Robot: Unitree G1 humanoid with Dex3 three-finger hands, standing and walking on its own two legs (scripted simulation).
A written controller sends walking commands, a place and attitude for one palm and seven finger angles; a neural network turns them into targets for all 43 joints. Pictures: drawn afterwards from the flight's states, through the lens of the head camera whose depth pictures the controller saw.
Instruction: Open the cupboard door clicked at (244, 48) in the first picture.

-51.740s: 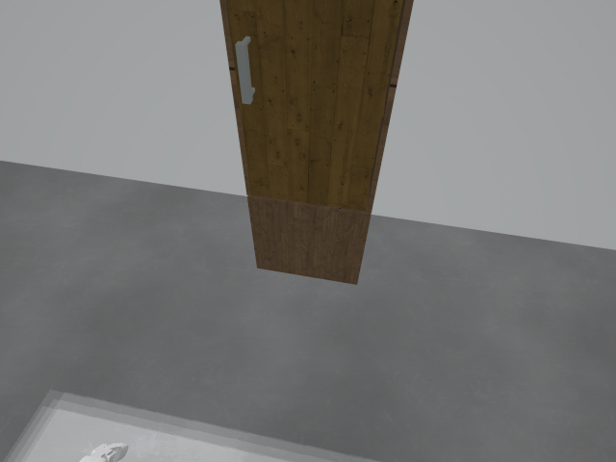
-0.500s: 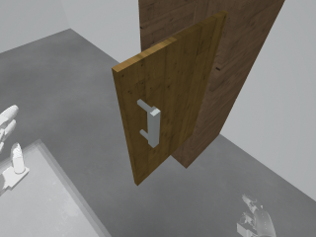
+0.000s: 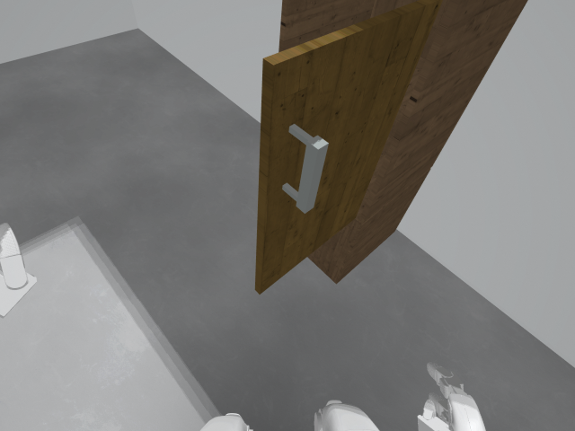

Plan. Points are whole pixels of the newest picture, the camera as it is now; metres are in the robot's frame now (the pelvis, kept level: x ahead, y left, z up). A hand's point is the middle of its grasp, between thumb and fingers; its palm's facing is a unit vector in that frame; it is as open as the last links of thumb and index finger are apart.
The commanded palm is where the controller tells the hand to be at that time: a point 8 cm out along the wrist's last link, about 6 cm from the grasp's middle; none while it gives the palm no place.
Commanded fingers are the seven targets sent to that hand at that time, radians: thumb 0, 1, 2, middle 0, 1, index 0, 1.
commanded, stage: step back with the hand held close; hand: left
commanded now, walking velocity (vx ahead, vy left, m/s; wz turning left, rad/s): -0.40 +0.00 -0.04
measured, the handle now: (301, 170) +0.46 +0.01 +0.10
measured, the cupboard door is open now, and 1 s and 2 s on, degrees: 90 90 90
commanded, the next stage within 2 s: stop stepping back and stand still in 0.14 s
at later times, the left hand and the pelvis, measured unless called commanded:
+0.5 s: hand out of the picture +0.09 +0.22 +0.19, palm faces +0.35 -0.78 -0.52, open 7.4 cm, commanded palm +0.05 +0.26 +0.19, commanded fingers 0.00 0.90 0.90 -0.20 -0.30 -0.20 -0.30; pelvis -0.11 -0.03 +0.01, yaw -5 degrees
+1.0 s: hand out of the picture +0.00 +0.26 +0.16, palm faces +0.43 -0.79 -0.43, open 7.4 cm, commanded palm -0.05 +0.29 +0.19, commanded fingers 0.00 0.90 0.90 -0.20 -0.30 -0.20 -0.30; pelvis -0.20 +0.00 +0.01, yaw -2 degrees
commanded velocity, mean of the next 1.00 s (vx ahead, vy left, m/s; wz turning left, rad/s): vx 0.00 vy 0.04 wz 0.00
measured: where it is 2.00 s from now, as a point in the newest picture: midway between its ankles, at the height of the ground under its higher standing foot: outside the picture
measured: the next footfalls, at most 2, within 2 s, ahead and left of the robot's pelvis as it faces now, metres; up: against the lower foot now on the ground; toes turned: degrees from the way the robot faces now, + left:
right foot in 0.32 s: -0.15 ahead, -0.12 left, +0.00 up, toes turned -4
left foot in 0.56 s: -0.13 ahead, +0.10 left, +0.00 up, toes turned -2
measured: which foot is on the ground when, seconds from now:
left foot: down 0.00-0.32, up 0.34-0.54, down 0.56-1.00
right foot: up 0.00-0.30, down 0.32-1.00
